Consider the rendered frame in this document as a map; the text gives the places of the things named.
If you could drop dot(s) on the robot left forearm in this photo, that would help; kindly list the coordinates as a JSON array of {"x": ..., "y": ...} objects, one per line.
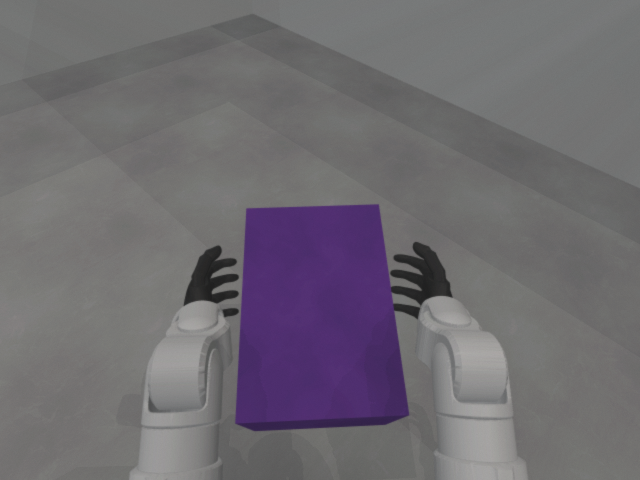
[{"x": 182, "y": 402}]

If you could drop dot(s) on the robot left hand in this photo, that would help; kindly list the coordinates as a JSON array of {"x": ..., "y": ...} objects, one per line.
[{"x": 201, "y": 286}]

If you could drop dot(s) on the robot right hand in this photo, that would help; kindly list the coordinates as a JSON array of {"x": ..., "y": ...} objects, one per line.
[{"x": 433, "y": 282}]

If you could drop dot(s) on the robot right forearm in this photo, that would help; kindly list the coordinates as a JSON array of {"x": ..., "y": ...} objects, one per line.
[{"x": 471, "y": 394}]

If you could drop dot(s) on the carton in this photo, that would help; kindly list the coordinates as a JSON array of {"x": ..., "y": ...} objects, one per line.
[{"x": 318, "y": 342}]

